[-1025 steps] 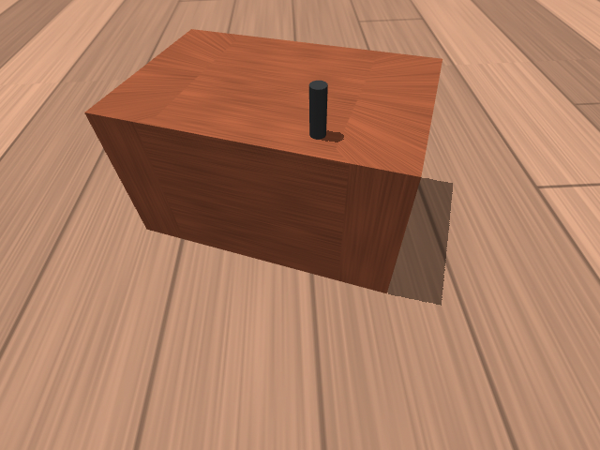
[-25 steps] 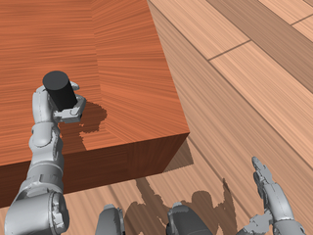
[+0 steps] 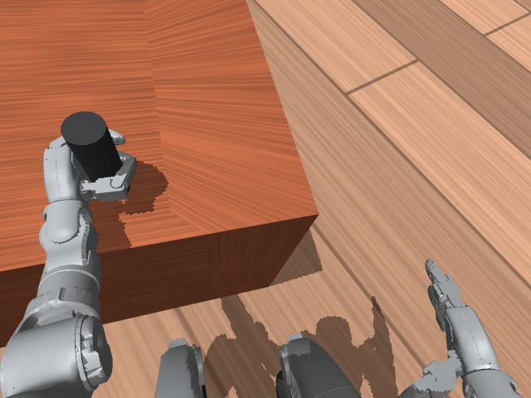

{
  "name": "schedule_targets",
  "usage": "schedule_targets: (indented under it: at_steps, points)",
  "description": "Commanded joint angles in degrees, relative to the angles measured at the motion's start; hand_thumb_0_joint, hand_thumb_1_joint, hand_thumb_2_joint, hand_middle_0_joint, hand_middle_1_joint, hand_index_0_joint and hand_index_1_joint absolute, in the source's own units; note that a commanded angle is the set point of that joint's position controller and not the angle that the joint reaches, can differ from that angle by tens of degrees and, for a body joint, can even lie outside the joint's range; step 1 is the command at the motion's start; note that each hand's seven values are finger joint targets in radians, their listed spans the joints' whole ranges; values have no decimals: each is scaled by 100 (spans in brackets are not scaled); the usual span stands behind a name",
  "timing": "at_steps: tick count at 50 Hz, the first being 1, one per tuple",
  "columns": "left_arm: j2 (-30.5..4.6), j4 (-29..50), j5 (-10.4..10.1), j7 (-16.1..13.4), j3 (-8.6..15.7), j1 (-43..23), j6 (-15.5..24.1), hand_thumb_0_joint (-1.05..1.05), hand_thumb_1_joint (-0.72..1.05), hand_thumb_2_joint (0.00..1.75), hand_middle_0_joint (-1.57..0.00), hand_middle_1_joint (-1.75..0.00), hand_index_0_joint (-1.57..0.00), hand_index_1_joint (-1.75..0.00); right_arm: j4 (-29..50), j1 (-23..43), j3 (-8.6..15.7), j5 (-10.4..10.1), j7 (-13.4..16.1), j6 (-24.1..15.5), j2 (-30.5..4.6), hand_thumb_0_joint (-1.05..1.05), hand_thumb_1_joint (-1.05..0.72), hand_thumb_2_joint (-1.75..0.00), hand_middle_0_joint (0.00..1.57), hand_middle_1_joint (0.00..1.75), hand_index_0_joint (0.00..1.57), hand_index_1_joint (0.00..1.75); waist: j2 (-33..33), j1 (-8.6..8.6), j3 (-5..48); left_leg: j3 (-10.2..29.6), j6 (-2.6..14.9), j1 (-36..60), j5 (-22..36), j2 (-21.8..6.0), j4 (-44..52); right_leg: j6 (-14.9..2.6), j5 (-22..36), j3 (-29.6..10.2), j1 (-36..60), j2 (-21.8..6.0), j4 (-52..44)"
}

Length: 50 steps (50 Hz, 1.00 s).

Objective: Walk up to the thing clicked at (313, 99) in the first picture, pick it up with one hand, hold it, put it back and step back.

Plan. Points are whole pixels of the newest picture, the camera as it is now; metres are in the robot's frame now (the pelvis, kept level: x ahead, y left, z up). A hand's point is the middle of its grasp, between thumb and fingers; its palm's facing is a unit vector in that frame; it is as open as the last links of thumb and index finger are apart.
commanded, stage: loosen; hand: left
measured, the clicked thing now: (101, 161) +0.47 +0.19 +0.02
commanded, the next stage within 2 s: open in 0.14 s
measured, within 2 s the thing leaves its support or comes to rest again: neither
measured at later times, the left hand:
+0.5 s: hand (111, 165) +0.48 +0.18 +0.00, palm faces +0.09 -1.00 +0.01, open 10.1 cm
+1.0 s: hand (39, 117) +0.49 +0.24 +0.09, palm faces +0.17 -0.98 -0.03, open 15.9 cm
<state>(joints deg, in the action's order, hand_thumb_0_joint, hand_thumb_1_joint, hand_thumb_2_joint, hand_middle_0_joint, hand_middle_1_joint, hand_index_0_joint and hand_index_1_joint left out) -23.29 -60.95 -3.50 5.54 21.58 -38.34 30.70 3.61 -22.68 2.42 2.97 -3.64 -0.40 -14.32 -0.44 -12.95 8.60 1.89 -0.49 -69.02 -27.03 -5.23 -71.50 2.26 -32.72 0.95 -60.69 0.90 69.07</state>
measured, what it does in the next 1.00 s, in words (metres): stands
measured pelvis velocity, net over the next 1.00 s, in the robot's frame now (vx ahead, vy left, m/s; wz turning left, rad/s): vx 0.01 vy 0.00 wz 0.00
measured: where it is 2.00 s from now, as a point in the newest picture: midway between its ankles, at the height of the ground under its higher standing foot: outside the picture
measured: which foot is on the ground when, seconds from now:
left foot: down 0.00-1.00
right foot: down 0.00-1.00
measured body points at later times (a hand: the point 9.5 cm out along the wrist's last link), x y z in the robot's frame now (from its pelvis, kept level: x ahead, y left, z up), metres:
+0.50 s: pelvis -0.01 +0.00 -0.01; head +0.13 +0.05 +0.42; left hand +0.47 +0.24 +0.00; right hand +0.16 -0.26 +0.01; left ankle +0.05 +0.12 -0.63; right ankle +0.00 -0.15 -0.63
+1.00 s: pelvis +0.01 +0.00 +0.02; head +0.12 +0.05 +0.45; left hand +0.48 +0.29 +0.10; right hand +0.17 -0.26 +0.03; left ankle +0.05 +0.12 -0.63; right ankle +0.00 -0.15 -0.63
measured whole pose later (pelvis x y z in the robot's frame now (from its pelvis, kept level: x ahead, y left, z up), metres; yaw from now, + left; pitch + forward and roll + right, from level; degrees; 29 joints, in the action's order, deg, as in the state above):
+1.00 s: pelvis +0.01 +0.00 +0.02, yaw +0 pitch +21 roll -4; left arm -29.8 -54.1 -4.3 8.2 25.8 -39.3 21.9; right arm 3.3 -24.5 2.1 1.7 -2.2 2.2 -14.0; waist -0.1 -11.7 9.4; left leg 1.6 -0.7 -61.7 -26.8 -5.5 -67.2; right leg 2.2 -31.7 0.8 -53.2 1.2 63.8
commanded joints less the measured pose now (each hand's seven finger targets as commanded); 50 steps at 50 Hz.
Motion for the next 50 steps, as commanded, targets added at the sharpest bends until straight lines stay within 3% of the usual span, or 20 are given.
schedule_targets:
  at_steps: [1, 3, 6, 10, 12, 13, 16, 20, 28, 31, 33, 35, 36, 38, 40, 43, 46, 48, 49, 50]
  points:
    - [-908, 945, 17, -15, -81, -2052, 342, 0, 46, 124, -145, -142, -145, -142, 996, -219, 565, 8, 87, -291, -880, 0, 53, -5, 5, 5, 5, 5, 944, -118, 2607, 94, 180, 2734, 1633, 193, 633, -262, 1956, 120, 302, 186, -747]
    - [-1012, 1032, -20, -54, 53, -2117, 357, 0, 31, 108, -133, -128, -136, -126, 1085, -176, 699, 9, 99, -303, -997, 0, 53, -4, 5, 5, 5, 5, 955, -124, 2658, 111, 163, 2708, 1449, 185, 679, -278, 1784, 132, 310, 188, -750]
    - [-1007, 1038, -79, -13, 46, -2168, 332, 0, 20, 85, -121, -113, -124, -111, 1204, -182, 684, -10, 106, -302, -1017, 0, 53, -4, 5, 5, 5, 5, 966, -116, 2691, 123, 150, 2755, 1320, 183, 742, -285, 1662, 151, 352, 197, -775]
    - [-1045, 1067, -47, -33, 18, -2278, 321, 0, 7, 72, -113, -102, -116, -99, 1192, -255, 658, -9, 127, -314, -969, 0, 52, -4, 5, 5, 5, 5, 1009, -179, 2551, 114, 133, 2600, 947, 197, 791, -290, 1389, 133, 286, 192, -795]
    - [-1069, 1140, -20, -43, 16, -2288, 297, 0, -1, 63, -107, -94, -110, -91, 1142, -284, 636, -2, 121, -298, -951, 0, 52, -4, 5, 5, 5, 5, 1106, -131, 2691, 122, 129, 2707, 1030, 196, 783, -306, 1420, 152, 245, 193, -765]
    - [-996, 1084, -26, -39, -46, -2282, 283, 0, -8, 65, -99, -87, -102, -86, 1162, -294, 642, -7, 123, -302, -943, 0, 52, -5, 5, 5, 5, 5, 1089, -164, 2675, 100, 139, 2693, 1022, 204, 751, -290, 1437, 128, 256, 186, -790]
    - [-1058, 1170, -72, -25, 31, -2317, 250, 0, -19, 48, -81, -69, -83, -68, 1114, -320, 676, -3, 152, -318, -1005, 0, 52, -5, 5, 5, 5, 5, 1063, -170, 2666, 127, 136, 2714, 1093, 188, 748, -289, 1480, 160, 207, 199, -773]
    - [-1087, 1256, -98, -55, 55, -2244, 254, 0, -22, 40, -70, -58, -71, -57, 1241, -179, 619, -24, 147, -345, -949, 0, 52, -5, 5, 5, 5, 5, 1085, -57, 2811, 111, 134, 2673, 1175, 209, 716, -296, 1558, 148, 347, 189, -723]
    - [-969, 1402, -96, -61, -39, -2162, 226, 0, -34, 27, -49, -38, -49, -38, 1136, -349, 636, -19, 154, -299, -933, 0, 52, -5, 5, 5, 5, 5, 1125, -70, 2944, 124, 135, 2878, 1710, 172, 653, -285, 1977, 171, 436, 208, -682]
    - [-981, 1470, -95, -73, 21, -2098, 224, 0, -39, 20, -42, -30, -42, -30, 1178, -343, 725, -18, 149, -286, -1005, 0, 52, -5, 5, 5, 5, 5, 1105, -57, 2825, 146, 105, 2930, 1546, 160, 716, -299, 1772, 201, 315, 217, -680]
    - [-980, 1439, -67, -87, 42, -2004, 228, 0, -28, 22, -29, -26, -29, -25, 1224, -335, 871, -8, 155, -280, -1127, 0, 54, -5, 5, 5, 5, 5, 1159, -86, 2876, 172, 79, 3057, 1778, 139, 695, -320, 1872, 218, 247, 219, -618]
    - [-1187, 1795, -67, -80, 117, -2213, 242, 0, -30, 19, -24, -21, -24, -20, 1437, -310, 900, -15, 168, -264, -1189, 0, 54, -5, 5, 5, 5, 5, 1215, -58, 3106, 193, 60, 3256, 1931, 127, 745, -321, 1959, 221, 423, 224, -651]
    - [-1289, 1930, -98, -60, 136, -2244, 243, 0, -29, 19, -21, -20, -22, -19, 1292, -406, 804, -20, 169, -250, -1068, 0, 54, -5, 5, 5, 5, 5, 1337, -4, 3192, 145, 75, 3310, 2082, 150, 697, -295, 2162, 179, 589, 205, -683]
    - [-1694, 2275, -115, -43, 356, -2398, 231, 0, -30, 19, -20, -18, -20, -18, 1352, -403, 836, -50, 192, -210, -1083, 0, 53, -5, 5, 5, 5, 5, 1387, 129, 3458, 99, 86, 3476, 2292, 169, 709, -274, 2381, 129, 892, 194, -734]
    - [-1818, 2448, -148, -46, 425, -2423, 172, 0, -30, 17, -16, -15, -16, -15, 1482, -437, 680, -60, 196, -165, -981, 0, 53, -5, 5, 5, 5, 5, 1401, 178, 3529, 61, 105, 3542, 2459, 191, 744, -243, 2633, 101, 1183, 178, -818]
    - [-2098, 2466, -151, 4, 564, -2410, -40, 0, -33, 14, -14, -12, -14, -12, 1192, -527, 614, -90, 216, -54, -878, 0, 53, -5, 5, 5, 5, 5, 1481, 268, 3347, 3, 102, 3626, 2619, 213, 829, -214, 2872, 48, 1363, 159, -945]
    - [-2304, 2236, -133, 178, 630, -2401, -380, 0, -37, 10, -12, -9, -12, -8, 1038, -411, 514, -113, 255, 24, -837, 0, 54, -5, 5, 5, 5, 5, 1566, 332, 3010, 11, 54, 3762, 2504, 193, 1095, -247, 2592, 68, 1353, 168, -1138]
    - [-2148, 1825, -185, 328, 554, -2278, -641, 0, -39, 8, -11, -7, -11, -6, 485, -476, 445, -125, 260, 91, -734, 0, 54, -5, 5, 5, 5, 5, 1538, 356, 2519, -2, 57, 3661, 2315, 179, 1253, -260, 2375, 75, 1195, 164, -1295]
    - [-2131, 1426, -240, 399, 602, -1981, -824, 0, -39, 6, -10, -5, -11, -4, 396, -370, 561, -150, 273, 102, -900, 0, 54, -5, 5, 5, 5, 5, 1315, 386, 2277, 11, 72, 3542, 2123, 169, 1386, -263, 2204, 98, 1204, 181, -1396]
    - [-1977, 1443, -309, 496, 472, -2034, -950, 0, -40, 3, -9, -4, -10, -3, 549, -120, 476, -185, 282, 60, -861, 0, 55, -5, 5, 5, 5, 5, 1177, 368, 2194, -6, 93, 3567, 1908, 163, 1465, -247, 2111, 90, 1263, 191, -1518]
